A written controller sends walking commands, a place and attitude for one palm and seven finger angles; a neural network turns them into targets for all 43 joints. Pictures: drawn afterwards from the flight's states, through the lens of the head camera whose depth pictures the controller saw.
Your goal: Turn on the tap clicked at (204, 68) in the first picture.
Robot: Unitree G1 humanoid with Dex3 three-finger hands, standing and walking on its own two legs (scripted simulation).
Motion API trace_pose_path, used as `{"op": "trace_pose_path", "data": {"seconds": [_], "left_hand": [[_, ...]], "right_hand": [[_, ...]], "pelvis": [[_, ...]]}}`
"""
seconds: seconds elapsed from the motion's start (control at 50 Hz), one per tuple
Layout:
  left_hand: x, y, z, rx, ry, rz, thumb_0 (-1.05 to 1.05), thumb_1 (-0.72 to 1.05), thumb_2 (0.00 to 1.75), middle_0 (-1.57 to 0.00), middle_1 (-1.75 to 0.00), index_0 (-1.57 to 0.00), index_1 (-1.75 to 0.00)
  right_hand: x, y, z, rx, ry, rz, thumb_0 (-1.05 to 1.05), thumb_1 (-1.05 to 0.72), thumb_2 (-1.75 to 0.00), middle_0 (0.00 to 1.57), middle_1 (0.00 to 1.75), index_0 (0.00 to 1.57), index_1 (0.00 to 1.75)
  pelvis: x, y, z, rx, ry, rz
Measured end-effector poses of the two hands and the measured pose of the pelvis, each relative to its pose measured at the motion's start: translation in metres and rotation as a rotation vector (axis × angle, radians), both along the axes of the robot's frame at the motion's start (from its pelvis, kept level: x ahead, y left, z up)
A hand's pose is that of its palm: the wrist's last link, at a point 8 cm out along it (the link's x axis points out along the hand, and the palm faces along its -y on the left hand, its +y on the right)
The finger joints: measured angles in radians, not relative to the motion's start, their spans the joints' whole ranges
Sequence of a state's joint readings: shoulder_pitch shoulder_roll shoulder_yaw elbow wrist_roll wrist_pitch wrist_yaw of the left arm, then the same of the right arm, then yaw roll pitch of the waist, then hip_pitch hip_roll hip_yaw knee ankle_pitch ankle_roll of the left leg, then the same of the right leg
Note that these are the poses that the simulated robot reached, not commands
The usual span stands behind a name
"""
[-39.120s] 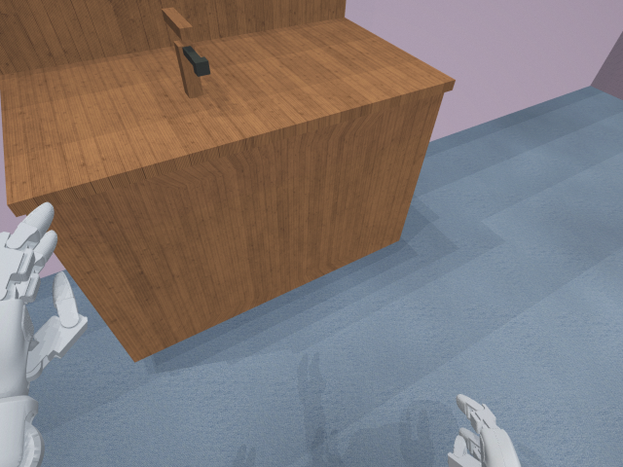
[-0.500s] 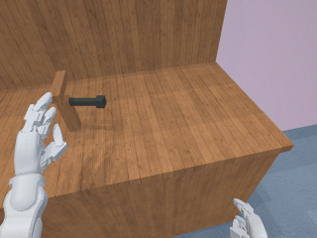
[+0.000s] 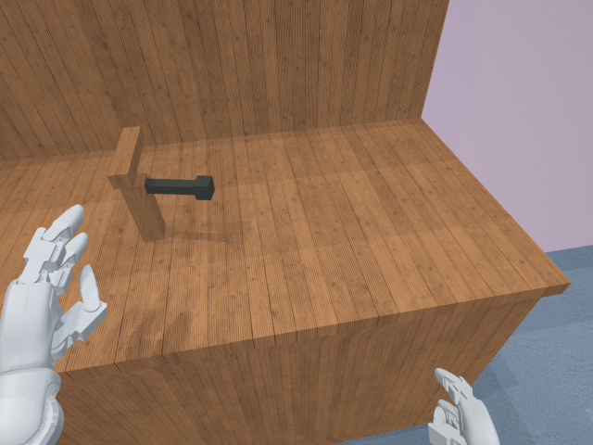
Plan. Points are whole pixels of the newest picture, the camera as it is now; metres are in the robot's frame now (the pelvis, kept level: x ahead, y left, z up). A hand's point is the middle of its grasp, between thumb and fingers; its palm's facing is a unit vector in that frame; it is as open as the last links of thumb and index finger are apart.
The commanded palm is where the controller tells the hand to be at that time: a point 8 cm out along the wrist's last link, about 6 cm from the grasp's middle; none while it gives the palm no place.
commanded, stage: draw the hand back beside the body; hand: left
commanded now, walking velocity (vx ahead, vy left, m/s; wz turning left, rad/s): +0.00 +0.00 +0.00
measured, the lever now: (204, 187) +0.45 +0.22 +0.12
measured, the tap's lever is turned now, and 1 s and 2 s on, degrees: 76 76 76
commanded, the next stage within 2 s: step back with the hand held close in 0.08 s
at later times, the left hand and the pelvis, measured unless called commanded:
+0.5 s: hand (104, 326) +0.18 +0.23 +0.15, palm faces +0.31 -0.86 -0.41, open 7.4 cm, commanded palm +0.13 +0.28 +0.17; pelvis -0.03 +0.00 -0.01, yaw -1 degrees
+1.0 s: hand (57, 381) +0.12 +0.24 +0.15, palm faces +0.38 -0.85 -0.36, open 7.4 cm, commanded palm +0.06 +0.30 +0.17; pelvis -0.09 +0.01 -0.02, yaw +2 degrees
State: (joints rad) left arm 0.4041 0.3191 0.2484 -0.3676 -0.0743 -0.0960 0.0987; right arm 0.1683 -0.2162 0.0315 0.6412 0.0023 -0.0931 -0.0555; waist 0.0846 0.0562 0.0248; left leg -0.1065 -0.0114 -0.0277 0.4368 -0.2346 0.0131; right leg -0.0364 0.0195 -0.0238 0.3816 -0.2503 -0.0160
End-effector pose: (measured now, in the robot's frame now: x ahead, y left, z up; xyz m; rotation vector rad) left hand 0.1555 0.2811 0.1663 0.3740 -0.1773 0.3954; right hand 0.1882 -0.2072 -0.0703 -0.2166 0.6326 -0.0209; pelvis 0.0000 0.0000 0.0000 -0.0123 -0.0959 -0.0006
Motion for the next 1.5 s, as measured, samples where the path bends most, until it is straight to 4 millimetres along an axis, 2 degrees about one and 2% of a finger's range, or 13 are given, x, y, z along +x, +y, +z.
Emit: {"op": "trace_pose_path", "data": {"seconds": [0.24,0.34,0.42,0.56,0.72,0.84,0.96,1.04,1.18,1.28,1.34,1.4,1.5], "left_hand": [[0.002,-0.01,0.006,0.022,-0.018,-0.031,0.01,0.89,0.9,-0.21,-0.3,-0.21,-0.3],[0.004,-0.003,0.017,0.084,-0.058,-0.031,0.01,0.89,0.9,-0.21,-0.3,-0.21,-0.3],[0.0,-0.004,0.01,0.089,-0.012,-0.058,0.01,0.89,0.9,-0.21,-0.3,-0.21,-0.3],[-0.022,-0.002,-0.004,0.094,0.056,-0.099,0.01,0.89,0.9,-0.21,-0.3,-0.21,-0.3],[-0.047,0.015,0.008,0.145,-0.027,-0.05,0.01,0.89,0.9,-0.22,-0.3,-0.21,-0.3],[-0.062,0.012,0.009,0.16,-0.042,-0.02,0.01,0.89,0.9,-0.21,-0.3,-0.21,-0.3],[-0.073,0.003,0.0,0.096,-0.06,-0.039,0.01,0.89,0.9,-0.21,-0.3,-0.21,-0.3],[-0.078,0.007,-0.003,0.084,-0.094,-0.069,0.01,0.89,0.9,-0.21,-0.3,-0.21,-0.3],[-0.096,0.019,0.011,0.154,-0.091,-0.028,0.01,0.89,0.9,-0.22,-0.3,-0.21,-0.3],[-0.112,-0.001,0.014,0.141,-0.092,-0.031,0.01,0.89,0.9,-0.21,-0.3,-0.21,-0.3],[-0.121,-0.022,0.011,0.113,-0.072,-0.067,0.01,0.89,0.9,-0.21,-0.3,-0.21,-0.3],[-0.135,-0.036,0.009,0.09,-0.062,-0.118,0.01,0.89,0.9,-0.21,-0.3,-0.21,-0.3],[-0.163,-0.032,0.003,0.099,-0.014,-0.123,0.01,0.88,0.89,-0.22,-0.3,-0.21,-0.3]], "right_hand": [[-0.008,-0.011,0.0,0.002,0.0,-0.027,0.02,-0.91,-0.9,0.2,0.3,0.21,0.3],[-0.016,-0.017,-0.003,-0.016,0.033,-0.047,0.02,-0.91,-0.9,0.2,0.3,0.21,0.3],[-0.028,-0.021,-0.005,-0.02,0.05,-0.087,0.02,-0.91,-0.9,0.2,0.3,0.21,0.3],[-0.056,-0.02,-0.008,-0.046,0.078,-0.134,0.01,-0.91,-0.9,0.2,0.3,0.2,0.3],[-0.082,-0.007,-0.013,-0.059,0.085,-0.117,0.02,-0.91,-0.9,0.2,0.3,0.2,0.3],[-0.094,0.002,-0.021,-0.023,0.08,-0.092,0.02,-0.91,-0.9,0.2,0.3,0.21,0.3],[-0.107,-0.003,-0.026,-0.037,0.112,-0.082,0.01,-0.9,-0.89,0.2,0.3,0.21,0.3],[-0.117,-0.007,-0.025,-0.08,0.123,-0.097,0.01,-0.91,-0.89,0.2,0.3,0.21,0.3],[-0.134,-0.002,-0.017,-0.064,0.093,-0.092,0.02,-0.91,-0.9,0.2,0.3,0.2,0.3],[-0.15,-0.002,-0.02,-0.005,0.077,-0.065,0.01,-0.91,-0.89,0.2,0.3,0.21,0.3],[-0.162,-0.009,-0.025,0.01,0.081,-0.058,0.01,-0.9,-0.89,0.2,0.3,0.21,0.3],[-0.179,-0.021,-0.023,0.009,0.101,-0.094,0.01,-0.9,-0.89,0.2,0.3,0.21,0.3],[-0.207,-0.039,-0.01,-0.042,0.107,-0.145,0.01,-0.91,-0.89,0.2,0.3,0.21,0.3]], "pelvis": [[-0.003,-0.007,0.0,-0.001,0.002,-0.004],[-0.012,-0.007,-0.002,-0.011,0.043,-0.003],[-0.021,-0.001,-0.003,-0.008,0.069,-0.014],[-0.04,0.008,-0.007,-0.008,0.091,-0.017],[-0.064,0.016,-0.012,-0.011,0.099,-0.009],[-0.076,0.013,-0.015,-0.004,0.097,0.002],[-0.085,0.01,-0.019,-0.012,0.099,0.02],[-0.092,0.016,-0.024,-0.016,0.106,0.045],[-0.113,0.012,-0.016,-0.009,0.119,0.013],[-0.133,-0.002,-0.015,-0.005,0.127,-0.018],[-0.15,-0.009,-0.014,-0.041,0.115,-0.012],[-0.164,-0.013,-0.01,-0.006,0.125,-0.002],[-0.186,-0.014,-0.007,0.036,0.152,0.013]]}}
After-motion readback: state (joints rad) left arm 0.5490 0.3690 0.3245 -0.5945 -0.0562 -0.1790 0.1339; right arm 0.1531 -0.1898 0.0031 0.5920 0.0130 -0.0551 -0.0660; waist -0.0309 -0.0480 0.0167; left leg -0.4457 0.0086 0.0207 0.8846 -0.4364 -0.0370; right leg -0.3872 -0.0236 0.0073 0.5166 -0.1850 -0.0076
